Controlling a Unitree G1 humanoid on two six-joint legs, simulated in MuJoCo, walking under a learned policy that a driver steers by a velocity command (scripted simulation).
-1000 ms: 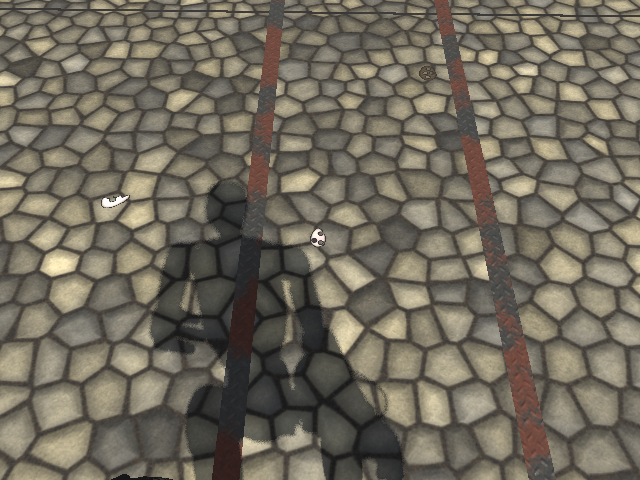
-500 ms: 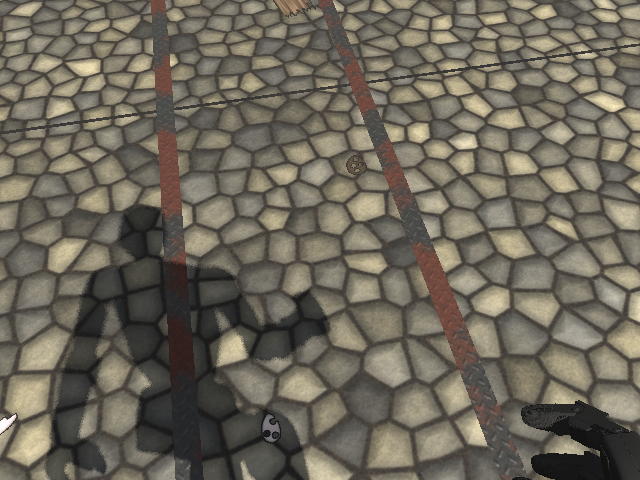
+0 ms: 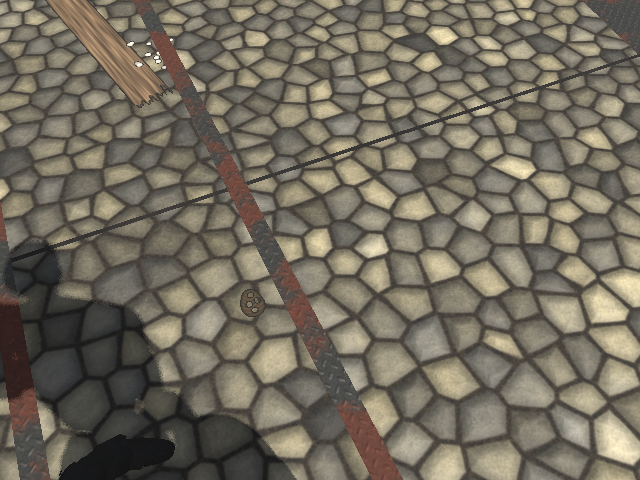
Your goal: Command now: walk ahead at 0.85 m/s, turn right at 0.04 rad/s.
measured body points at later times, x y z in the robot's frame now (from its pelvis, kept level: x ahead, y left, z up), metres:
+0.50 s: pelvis +0.33 +0.03 +0.01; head +0.37 +0.04 +0.45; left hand +0.45 +0.32 -0.09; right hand +0.54 -0.21 -0.09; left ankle +0.44 +0.09 -0.71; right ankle +0.30 -0.14 -0.60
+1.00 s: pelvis +0.45 -0.03 +0.03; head +0.48 -0.02 +0.48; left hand +0.38 +0.28 -0.05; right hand +0.77 -0.14 -0.06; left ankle +0.34 +0.07 -0.61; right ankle +0.56 -0.09 -0.71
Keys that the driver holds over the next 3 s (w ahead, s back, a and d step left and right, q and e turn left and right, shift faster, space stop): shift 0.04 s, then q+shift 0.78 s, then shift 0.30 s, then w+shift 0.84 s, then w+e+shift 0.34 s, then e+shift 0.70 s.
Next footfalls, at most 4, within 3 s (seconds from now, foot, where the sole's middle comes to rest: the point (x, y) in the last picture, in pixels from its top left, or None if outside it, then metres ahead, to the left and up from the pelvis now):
0.36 left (272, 467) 0.48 0.10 -0.75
0.80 right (347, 409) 0.59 -0.06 -0.75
1.24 left None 0.35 0.06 -0.75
1.66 right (249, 331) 0.79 0.15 -0.75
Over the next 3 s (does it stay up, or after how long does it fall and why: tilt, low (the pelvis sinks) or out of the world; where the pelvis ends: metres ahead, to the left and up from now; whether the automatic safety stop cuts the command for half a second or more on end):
stays up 1.34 0.73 0.02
